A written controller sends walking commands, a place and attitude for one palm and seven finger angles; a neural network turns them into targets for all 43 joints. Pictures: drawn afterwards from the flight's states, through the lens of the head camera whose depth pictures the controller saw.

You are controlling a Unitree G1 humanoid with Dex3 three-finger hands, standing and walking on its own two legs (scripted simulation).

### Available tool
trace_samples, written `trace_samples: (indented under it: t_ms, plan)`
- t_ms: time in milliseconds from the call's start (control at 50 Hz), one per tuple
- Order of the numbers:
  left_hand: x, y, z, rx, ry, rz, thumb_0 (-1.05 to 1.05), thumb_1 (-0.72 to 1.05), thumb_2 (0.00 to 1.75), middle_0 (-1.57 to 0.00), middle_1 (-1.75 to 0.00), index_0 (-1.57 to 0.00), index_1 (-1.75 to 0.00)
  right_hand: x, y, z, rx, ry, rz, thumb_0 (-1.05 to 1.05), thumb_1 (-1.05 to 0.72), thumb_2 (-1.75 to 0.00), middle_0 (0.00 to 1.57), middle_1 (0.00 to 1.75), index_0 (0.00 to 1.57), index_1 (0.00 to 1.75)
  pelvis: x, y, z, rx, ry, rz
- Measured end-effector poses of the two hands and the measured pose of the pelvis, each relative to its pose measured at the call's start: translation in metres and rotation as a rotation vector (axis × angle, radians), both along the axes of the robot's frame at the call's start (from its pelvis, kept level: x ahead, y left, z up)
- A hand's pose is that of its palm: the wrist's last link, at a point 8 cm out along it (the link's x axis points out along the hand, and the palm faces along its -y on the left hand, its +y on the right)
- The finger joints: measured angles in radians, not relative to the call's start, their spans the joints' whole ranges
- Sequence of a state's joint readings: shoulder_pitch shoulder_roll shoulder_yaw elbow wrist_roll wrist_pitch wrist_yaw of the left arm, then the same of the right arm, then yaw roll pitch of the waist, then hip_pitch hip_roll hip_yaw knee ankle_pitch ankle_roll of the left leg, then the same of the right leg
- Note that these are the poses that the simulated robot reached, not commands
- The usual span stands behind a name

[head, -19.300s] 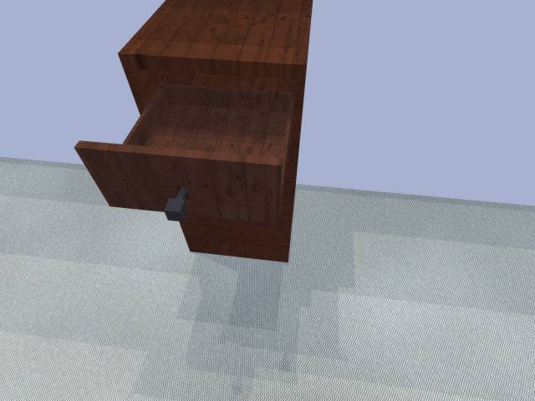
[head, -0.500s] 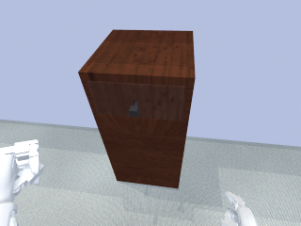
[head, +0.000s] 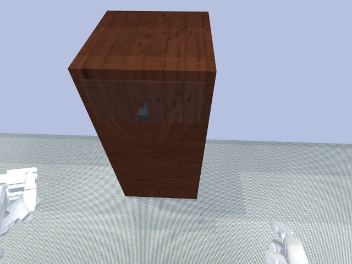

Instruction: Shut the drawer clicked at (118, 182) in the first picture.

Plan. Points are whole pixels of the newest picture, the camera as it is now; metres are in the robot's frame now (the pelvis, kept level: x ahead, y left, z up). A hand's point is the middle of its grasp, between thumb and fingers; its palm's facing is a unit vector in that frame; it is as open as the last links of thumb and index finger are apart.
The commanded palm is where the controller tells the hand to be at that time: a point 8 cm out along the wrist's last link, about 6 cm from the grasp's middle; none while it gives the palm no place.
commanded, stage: step back with the hand held close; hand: left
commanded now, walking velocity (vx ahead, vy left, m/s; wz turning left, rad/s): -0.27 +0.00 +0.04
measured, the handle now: (144, 111) +0.56 +0.14 -0.01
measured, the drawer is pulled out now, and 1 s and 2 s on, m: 0.00 0.00 0.00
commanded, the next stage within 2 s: stop stepping back and stand still in 1.10 s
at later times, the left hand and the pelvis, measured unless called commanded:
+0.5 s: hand (11, 232) +0.14 +0.25 +0.15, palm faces +0.35 -0.80 -0.49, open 3.2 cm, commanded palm +0.07 +0.29 +0.18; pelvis -0.05 +0.00 -0.01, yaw +2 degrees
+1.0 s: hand out of the picture +0.07 +0.24 +0.15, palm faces +0.36 -0.81 -0.46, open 3.2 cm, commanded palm -0.01 +0.28 +0.18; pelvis -0.12 -0.01 -0.01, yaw +4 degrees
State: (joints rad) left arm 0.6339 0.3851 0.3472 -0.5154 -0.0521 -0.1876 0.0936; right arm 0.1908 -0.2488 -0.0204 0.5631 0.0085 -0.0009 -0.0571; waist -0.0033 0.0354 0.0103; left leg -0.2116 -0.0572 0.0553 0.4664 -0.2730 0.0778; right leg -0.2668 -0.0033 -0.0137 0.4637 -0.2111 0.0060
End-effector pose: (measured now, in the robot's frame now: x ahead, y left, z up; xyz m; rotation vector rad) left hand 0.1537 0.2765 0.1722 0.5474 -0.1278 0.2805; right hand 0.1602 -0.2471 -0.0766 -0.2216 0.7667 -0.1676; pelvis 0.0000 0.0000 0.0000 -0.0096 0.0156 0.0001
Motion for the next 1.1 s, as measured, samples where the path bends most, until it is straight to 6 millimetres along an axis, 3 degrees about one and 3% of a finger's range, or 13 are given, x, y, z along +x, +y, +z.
trace_samples:
  t_ms: [260,480,600,820,1000,1100]
  plan:
    - [-0.037,0.004,0.006,0.026,-0.104,0.035,0.01,0.89,0.9,-1.4,-1.6,-1.4,-1.6,-0.024,0.013,-0.001,0.006,-0.047,0.034,0.01,-0.9,-0.9,0.2,0.3,0.2,0.3,-0.033,-0.001,-0.008,0.006,-0.013,-0.001]
    - [-0.05,0.008,0.001,0.031,-0.121,-0.005,0.01,0.89,0.9,-1.4,-1.6,-1.4,-1.6,-0.058,0.01,0.0,-0.039,0.005,0.02,0.01,-0.9,-0.9,0.2,0.3,0.2,0.3,-0.052,0.003,-0.009,-0.017,0.011,0.023]
    - [-0.057,0.014,0.009,0.082,-0.139,0.01,0.01,0.89,0.9,-1.4,-1.6,-1.4,-1.6,-0.062,0.01,-0.002,-0.047,0.015,0.035,0.01,-0.9,-0.9,0.2,0.3,0.2,0.3,-0.057,0.0,-0.009,-0.015,0.023,0.03]
    - [-0.083,-0.02,0.006,0.054,-0.122,-0.047,0.01,0.89,0.9,-1.4,-1.6,-1.4,-1.6,-0.059,0.003,-0.001,-0.003,-0.054,0.067,0.01,-0.9,-0.9,0.2,0.3,0.2,0.3,-0.087,-0.019,-0.014,-0.008,0.012,0.018]
    - [-0.123,0.001,-0.003,0.012,-0.128,0.0,0.01,0.88,0.9,-1.4,-1.6,-1.4,-1.6,-0.101,-0.003,0.007,-0.081,0.002,0.032,0.01,-0.9,-0.9,0.2,0.3,0.2,0.3,-0.12,-0.009,-0.012,-0.01,0.041,0.064]
    - [-0.151,0.011,0.005,0.033,-0.142,0.023,0.01,0.88,0.9,-1.4,-1.6,-1.4,-1.6,-0.131,0.01,0.007,-0.064,-0.014,0.044,0.01,-0.9,-0.9,0.2,0.3,0.2,0.3,-0.143,-0.006,-0.007,-0.012,0.027,0.063]
